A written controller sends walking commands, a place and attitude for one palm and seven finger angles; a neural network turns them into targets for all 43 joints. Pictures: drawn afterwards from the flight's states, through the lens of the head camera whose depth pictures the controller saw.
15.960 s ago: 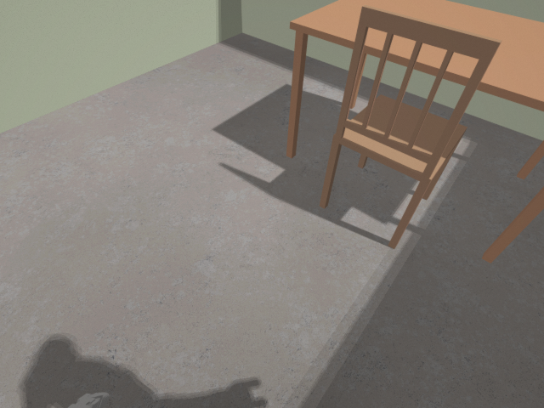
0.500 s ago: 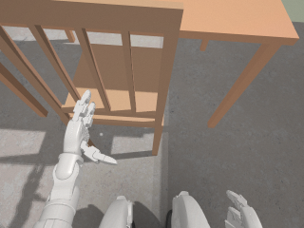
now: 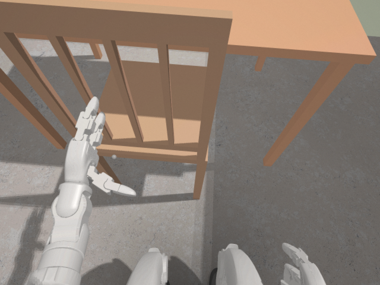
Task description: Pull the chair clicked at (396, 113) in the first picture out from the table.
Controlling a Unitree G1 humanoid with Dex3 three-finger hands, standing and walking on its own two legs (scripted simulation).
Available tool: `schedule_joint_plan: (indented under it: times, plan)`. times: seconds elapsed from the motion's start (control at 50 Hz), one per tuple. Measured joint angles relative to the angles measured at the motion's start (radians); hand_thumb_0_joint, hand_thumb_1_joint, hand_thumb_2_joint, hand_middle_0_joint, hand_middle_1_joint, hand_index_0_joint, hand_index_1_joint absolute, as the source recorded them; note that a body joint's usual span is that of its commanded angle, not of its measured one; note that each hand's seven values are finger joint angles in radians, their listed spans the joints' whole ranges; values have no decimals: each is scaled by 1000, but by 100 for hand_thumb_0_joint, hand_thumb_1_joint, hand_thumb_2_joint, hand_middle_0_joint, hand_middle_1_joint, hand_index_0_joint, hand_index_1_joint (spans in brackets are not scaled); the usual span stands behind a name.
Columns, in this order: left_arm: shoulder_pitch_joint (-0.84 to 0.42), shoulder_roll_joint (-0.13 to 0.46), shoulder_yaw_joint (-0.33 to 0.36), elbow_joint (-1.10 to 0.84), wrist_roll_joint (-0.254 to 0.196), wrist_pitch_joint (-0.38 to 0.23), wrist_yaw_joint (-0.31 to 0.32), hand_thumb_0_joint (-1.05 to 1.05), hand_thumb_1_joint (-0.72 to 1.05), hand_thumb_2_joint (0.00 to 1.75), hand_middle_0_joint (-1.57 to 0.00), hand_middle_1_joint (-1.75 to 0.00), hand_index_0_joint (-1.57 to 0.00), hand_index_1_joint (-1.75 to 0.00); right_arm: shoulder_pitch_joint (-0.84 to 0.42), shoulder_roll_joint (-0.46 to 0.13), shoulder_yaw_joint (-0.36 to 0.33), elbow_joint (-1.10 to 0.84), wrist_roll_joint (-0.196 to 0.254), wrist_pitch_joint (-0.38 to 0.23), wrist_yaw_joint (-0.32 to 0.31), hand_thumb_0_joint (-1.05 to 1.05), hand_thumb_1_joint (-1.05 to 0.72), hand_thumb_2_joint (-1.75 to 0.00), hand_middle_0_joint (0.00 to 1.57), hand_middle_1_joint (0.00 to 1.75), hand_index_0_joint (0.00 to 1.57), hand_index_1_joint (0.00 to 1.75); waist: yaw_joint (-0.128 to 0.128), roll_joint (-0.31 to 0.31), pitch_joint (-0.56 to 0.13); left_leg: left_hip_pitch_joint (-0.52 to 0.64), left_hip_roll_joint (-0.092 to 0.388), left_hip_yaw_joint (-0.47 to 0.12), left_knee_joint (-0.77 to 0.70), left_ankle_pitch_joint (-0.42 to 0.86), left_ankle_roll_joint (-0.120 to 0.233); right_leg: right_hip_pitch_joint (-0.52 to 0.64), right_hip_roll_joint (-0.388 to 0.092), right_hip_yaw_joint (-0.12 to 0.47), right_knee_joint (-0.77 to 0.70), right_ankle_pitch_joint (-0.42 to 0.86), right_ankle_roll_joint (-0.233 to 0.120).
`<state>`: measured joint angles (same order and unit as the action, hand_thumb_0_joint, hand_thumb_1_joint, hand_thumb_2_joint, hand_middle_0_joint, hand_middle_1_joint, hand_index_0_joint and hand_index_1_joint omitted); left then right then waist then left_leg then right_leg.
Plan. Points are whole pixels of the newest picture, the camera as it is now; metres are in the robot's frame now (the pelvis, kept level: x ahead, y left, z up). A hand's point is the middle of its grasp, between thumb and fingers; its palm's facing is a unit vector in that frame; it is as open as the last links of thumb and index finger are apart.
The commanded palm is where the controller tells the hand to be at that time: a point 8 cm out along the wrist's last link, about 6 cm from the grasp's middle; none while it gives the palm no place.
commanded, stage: aim the fingers beside a spindle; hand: left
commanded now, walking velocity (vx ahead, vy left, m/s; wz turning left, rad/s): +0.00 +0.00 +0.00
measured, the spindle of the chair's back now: (128, 102) +0.50 +0.16 +0.04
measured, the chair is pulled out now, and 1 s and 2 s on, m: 0.00 0.00 0.00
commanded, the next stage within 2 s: push the fingers through the gap in 0.02 s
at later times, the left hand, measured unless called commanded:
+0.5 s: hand (134, 152) +0.39 +0.13 +0.00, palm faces -0.10 -0.99 -0.02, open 17.0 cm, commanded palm +0.38 +0.19 +0.01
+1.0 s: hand (136, 126) +0.45 +0.14 +0.02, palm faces -0.05 -1.00 -0.05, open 16.9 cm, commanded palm +0.42 +0.19 +0.01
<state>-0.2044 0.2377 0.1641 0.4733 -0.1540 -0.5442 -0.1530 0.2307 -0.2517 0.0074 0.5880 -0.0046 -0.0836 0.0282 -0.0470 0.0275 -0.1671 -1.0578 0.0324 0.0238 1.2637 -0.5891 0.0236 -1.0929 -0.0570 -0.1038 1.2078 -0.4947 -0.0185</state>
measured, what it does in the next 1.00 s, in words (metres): stands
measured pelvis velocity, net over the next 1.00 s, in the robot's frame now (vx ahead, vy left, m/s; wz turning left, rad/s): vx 0.00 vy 0.01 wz -0.01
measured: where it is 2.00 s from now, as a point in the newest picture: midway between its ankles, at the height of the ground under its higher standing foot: outside the picture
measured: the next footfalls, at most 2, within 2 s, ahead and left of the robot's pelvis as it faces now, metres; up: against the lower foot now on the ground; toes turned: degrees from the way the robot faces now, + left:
none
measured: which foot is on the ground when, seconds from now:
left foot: down 0.00-1.00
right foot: down 0.00-1.00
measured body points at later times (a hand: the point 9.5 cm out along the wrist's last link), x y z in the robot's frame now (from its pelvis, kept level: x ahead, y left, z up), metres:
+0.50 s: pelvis +0.00 +0.01 +0.00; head +0.13 +0.01 +0.43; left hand +0.39 +0.19 +0.00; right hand +0.11 -0.25 -0.12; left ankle +0.00 +0.10 -0.63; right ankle +0.04 -0.12 -0.63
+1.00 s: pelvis +0.00 +0.01 -0.01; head +0.14 +0.01 +0.42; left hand +0.44 +0.19 +0.02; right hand +0.08 -0.26 -0.13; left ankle +0.00 +0.10 -0.63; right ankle +0.04 -0.12 -0.63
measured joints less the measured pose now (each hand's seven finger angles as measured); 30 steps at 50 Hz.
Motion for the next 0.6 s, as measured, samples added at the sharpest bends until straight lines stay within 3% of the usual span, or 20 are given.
schedule_joint_plan:
  times: [0.08,0.14,0.22,0.3,0.34,0.4,0.48,0.54,0.6]
  plan:
    - [-27,-17,-50,101,-27,90,-69,-1,-50,30,-6,-8,-5,-8,-1,-14,5,-9,22,11,-3,1,-90,-89,20,30,20,30,2,8,-4,-9,-5,-2,1,3,4,-5,-4,-2,-2,3,2]
    - [4,-55,-72,88,-16,111,-69,-1,-50,30,-6,-8,-5,-8,-9,-12,-1,-24,16,5,-14,1,-90,-89,20,30,20,30,-10,2,5,-17,-3,4,3,4,7,-17,-3,5,1,6,5]
    - [25,-75,-60,0,24,27,9,-1,-50,30,-6,-8,-6,-8,-17,-2,-9,-24,-9,-20,-21,1,-90,-89,20,30,20,30,-23,-11,17,-30,-1,10,16,-1,7,-33,-1,11,15,4,6]
    - [-67,-41,-20,29,51,-41,59,-1,-50,30,-7,-8,-6,-8,-23,2,-5,3,-19,-19,-8,1,-90,-90,20,30,20,30,-25,-14,6,-60,-2,4,46,-10,6,-62,-4,7,45,-7,4]
    - [-128,-15,-11,85,55,-19,52,-1,-50,30,-6,-8,-6,-8,-25,0,-1,9,-16,-5,-1,1,-90,-90,20,30,20,30,-24,-8,5,-74,-3,-1,59,-13,5,-73,-6,2,55,-10,2]
    - [-184,8,-12,163,41,65,13,-1,-50,30,-6,-8,-6,-8,-21,-3,4,5,-2,19,1,1,-90,-90,20,30,20,30,-24,5,13,-78,-3,-1,57,-11,7,-75,-5,2,50,-5,4]
    - [-173,-12,-21,165,8,134,-15,-1,-50,30,-6,-8,-6,-8,-1,-2,4,-6,7,28,-12,1,-90,-89,20,30,20,30,-28,16,22,-62,-2,9,24,2,11,-63,-2,11,18,10,9]
    - [-153,-42,-12,141,2,102,11,-1,-50,30,-6,-8,-4,-8,16,1,2,4,-1,15,-18,1,-90,-89,20,30,20,30,-31,15,21,-47,-2,15,2,7,12,-51,0,17,-1,15,12]
    - [-181,-43,2,160,29,33,42,-1,-50,30,-6,-8,-4,-8,27,5,5,25,-11,6,-16,1,-90,-89,20,30,20,30,-36,3,10,-47,-2,16,3,4,11,-53,0,18,3,11,12]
